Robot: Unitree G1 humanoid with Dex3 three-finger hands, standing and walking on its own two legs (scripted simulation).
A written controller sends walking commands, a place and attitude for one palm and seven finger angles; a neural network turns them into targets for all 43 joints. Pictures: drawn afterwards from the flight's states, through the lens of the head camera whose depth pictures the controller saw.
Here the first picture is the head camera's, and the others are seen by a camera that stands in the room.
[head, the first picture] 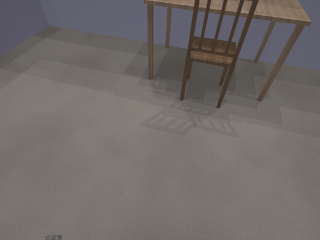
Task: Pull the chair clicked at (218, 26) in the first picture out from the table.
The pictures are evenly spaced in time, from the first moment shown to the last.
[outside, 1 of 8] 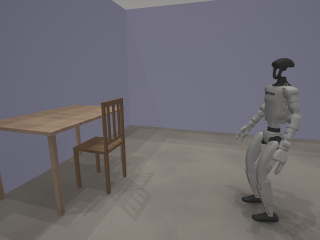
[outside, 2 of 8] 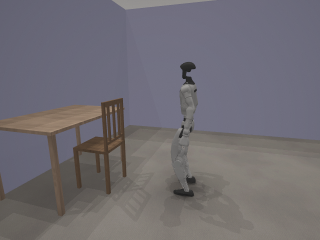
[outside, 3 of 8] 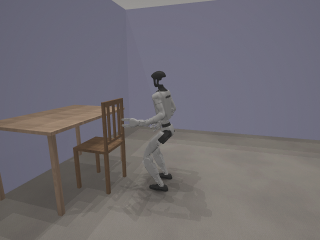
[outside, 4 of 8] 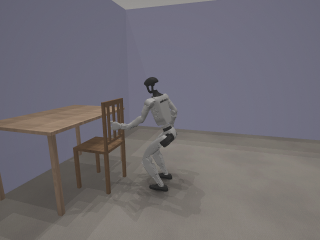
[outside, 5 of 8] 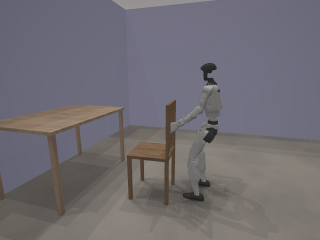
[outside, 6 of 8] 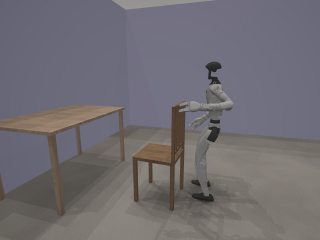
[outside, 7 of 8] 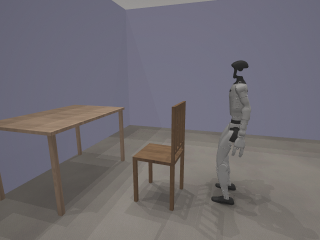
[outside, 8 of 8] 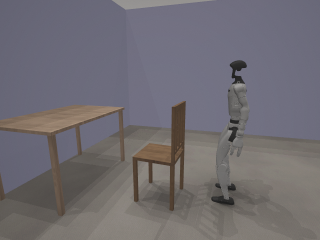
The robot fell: no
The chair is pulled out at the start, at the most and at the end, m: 0.00 0.70 0.68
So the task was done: yes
